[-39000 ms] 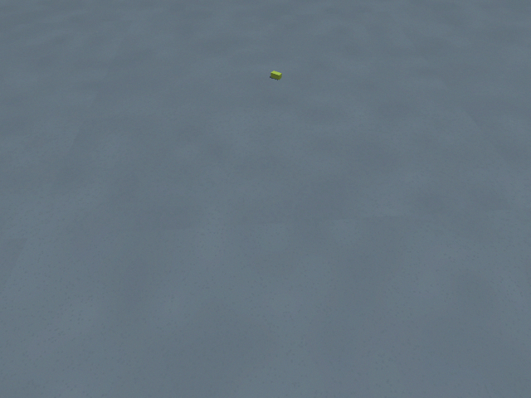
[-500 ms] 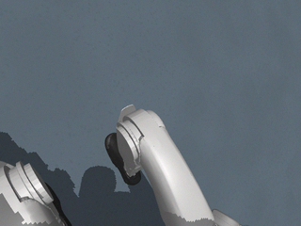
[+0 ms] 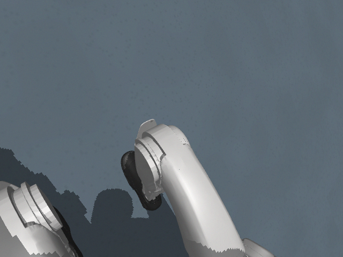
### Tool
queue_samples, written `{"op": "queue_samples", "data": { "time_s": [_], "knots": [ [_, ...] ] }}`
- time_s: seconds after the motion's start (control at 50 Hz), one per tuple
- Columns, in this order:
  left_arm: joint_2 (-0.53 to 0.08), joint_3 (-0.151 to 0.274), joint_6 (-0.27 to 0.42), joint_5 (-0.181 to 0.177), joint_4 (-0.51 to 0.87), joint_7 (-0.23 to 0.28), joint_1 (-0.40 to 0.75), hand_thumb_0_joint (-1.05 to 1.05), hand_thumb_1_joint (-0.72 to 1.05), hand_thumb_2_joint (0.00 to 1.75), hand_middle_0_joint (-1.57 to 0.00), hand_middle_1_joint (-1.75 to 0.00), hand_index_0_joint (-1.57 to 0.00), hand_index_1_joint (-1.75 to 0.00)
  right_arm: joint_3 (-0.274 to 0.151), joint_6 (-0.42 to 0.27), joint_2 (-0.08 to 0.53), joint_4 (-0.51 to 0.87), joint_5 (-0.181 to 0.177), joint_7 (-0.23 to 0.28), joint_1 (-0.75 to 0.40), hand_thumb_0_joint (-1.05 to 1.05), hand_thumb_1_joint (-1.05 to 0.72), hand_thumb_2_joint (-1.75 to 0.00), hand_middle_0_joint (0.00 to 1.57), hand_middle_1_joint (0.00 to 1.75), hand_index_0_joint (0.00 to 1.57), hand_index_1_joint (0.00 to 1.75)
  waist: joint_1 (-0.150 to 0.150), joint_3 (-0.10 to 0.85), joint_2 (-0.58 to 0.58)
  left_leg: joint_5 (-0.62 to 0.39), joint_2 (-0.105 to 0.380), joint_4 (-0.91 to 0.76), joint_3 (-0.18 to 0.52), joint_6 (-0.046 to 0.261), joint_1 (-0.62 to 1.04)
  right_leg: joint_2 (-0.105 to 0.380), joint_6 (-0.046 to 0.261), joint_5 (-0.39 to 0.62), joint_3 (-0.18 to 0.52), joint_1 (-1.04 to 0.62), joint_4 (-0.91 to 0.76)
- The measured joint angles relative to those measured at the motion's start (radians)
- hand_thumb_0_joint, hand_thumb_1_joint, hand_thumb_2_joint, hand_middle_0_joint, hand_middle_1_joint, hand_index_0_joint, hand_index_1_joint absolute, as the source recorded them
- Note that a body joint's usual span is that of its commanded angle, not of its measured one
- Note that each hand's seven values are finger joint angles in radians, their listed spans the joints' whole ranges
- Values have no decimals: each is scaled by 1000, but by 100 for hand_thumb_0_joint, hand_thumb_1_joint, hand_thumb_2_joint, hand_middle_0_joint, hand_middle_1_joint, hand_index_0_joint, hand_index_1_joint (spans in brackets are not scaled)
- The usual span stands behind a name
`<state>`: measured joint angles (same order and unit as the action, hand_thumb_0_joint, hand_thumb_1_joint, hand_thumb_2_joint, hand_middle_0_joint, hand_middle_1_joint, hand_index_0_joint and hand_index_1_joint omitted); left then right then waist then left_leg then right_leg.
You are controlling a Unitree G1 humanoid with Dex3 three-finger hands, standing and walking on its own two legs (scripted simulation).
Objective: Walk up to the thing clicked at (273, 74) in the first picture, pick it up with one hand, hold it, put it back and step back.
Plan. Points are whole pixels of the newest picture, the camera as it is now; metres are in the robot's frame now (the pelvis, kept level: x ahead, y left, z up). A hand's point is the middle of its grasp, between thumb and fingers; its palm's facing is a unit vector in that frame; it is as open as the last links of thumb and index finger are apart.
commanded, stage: withdraw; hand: left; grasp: from above
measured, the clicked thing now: out of the picture +0.45 +0.34 -0.32
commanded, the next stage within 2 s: home in 0.70 s
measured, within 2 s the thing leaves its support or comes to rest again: neither
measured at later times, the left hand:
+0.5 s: hand out of the picture +0.43 +0.34 -0.11, palm faces -0.47 -0.22 -0.86, open 13.4 cm
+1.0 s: hand out of the picture +0.43 +0.34 -0.20, palm faces -0.36 -0.17 -0.92, open 13.1 cm
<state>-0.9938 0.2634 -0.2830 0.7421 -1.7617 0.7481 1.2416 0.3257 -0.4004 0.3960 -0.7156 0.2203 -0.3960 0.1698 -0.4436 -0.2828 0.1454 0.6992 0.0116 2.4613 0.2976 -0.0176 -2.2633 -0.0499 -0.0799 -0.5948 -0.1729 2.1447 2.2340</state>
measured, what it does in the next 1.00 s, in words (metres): stands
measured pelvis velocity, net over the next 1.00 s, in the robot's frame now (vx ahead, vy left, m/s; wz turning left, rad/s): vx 0.01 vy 0.00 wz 0.11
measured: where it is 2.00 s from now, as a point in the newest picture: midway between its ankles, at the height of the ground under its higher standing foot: (109, 218)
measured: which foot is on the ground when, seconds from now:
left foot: down 0.00-1.00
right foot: down 0.00-1.00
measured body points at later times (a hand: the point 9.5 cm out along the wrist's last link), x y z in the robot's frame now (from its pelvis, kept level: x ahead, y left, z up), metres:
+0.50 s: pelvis +0.00 -0.01 +0.02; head +0.21 +0.08 +0.41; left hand +0.45 +0.35 -0.06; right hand +0.11 -0.26 -0.08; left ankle +0.07 +0.13 -0.30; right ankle +0.14 -0.13 -0.30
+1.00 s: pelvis +0.01 +0.00 -0.01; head +0.25 +0.12 +0.35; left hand +0.44 +0.35 -0.15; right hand +0.09 -0.27 -0.09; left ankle +0.07 +0.13 -0.30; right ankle +0.14 -0.13 -0.30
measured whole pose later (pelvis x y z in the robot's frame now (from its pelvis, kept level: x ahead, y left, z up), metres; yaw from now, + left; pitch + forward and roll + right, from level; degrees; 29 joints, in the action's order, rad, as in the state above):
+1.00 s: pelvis +0.01 +0.00 -0.01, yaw +6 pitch +33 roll -10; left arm -0.75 0.10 0.20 1.19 -1.23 0.39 0.84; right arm 0.07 -0.06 0.28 -0.69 0.15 -0.13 0.20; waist -0.25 -0.01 0.05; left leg 0.69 -0.01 2.44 0.16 -0.01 -2.34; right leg -0.01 -0.05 -0.64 -0.06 2.26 2.32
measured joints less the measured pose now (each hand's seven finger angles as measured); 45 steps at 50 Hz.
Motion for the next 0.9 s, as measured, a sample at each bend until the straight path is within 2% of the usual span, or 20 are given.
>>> {"op": "queue_samples", "data": {
  "time_s": [0.08,0.18,0.3,0.38,0.44,0.54,0.62,0.72,0.82,0.9],
  "knots": [
    [49,-10,-14,28,122,-58,-25,0,-26,82,-30,-82,-31,-81,-31,21,-13,-8,-10,3,28,0,-90,-90,19,30,19,30,25,40,-23,-3,3,-13,-13,-1,-12,3,8,0,9,17,-4],
    [155,-83,-38,91,290,-166,-108,0,-29,82,-27,-83,-28,-82,-97,73,-37,-33,-51,20,67,0,-91,-90,19,30,20,30,74,163,-86,2,7,-36,-38,-1,-32,8,20,-10,28,50,-7],
    [262,-178,-27,151,408,-339,-227,0,-35,86,-23,-87,-24,-86,-182,161,-55,-60,-101,51,58,1,-91,-90,19,30,20,30,141,300,-167,8,8,-59,-89,13,-25,18,19,-32,69,57,0],
    [301,-238,35,198,436,-459,-271,0,-37,88,-21,-88,-22,-88,-225,209,-69,-39,-119,86,28,1,-91,-90,19,30,20,30,179,333,-191,-2,7,-90,-127,19,10,26,26,-35,99,33,-6],
    [315,-271,112,232,437,-537,-275,0,-38,89,-20,-90,-21,-90,-237,238,-76,-10,-123,124,3,1,-91,-90,19,30,20,30,200,331,-189,-15,3,-115,-147,20,38,33,29,-32,115,12,-14],
    [300,-295,278,311,430,-612,-259,0,-41,93,-16,-95,-17,-94,-233,276,-79,34,-118,194,-32,0,-91,-90,19,30,20,30,213,307,-166,-39,-4,-135,-159,15,55,40,29,-19,126,1,-19],
    [260,-286,404,382,426,-621,-253,0,-43,95,-13,-98,-14,-97,-222,304,-74,54,-111,245,-43,0,-90,-89,20,30,20,30,208,291,-145,-49,-9,-122,-152,9,34,42,29,-11,122,20,-5],
    [208,-267,521,453,416,-573,-265,0,-44,96,-11,-99,-13,-98,-208,338,-66,62,-99,281,-30,0,-90,-89,20,30,20,30,200,273,-118,-46,-15,-82,-135,5,-8,41,26,-12,110,56,26],
    [183,-230,573,505,419,-482,-303,0,-45,96,-10,-100,-12,-98,-203,359,-71,57,-81,286,-7,0,-90,-89,20,30,20,30,195,246,-98,-36,-20,-43,-123,4,-45,40,28,-21,102,85,56],
    [191,-189,562,519,464,-402,-354,0,-41,95,-14,-95,-15,-93,-220,356,-88,43,-67,280,11,0,-90,-89,20,30,20,30,194,236,-89,-27,-23,-20,-125,6,-66,41,28,-33,105,103,79]
  ]
}}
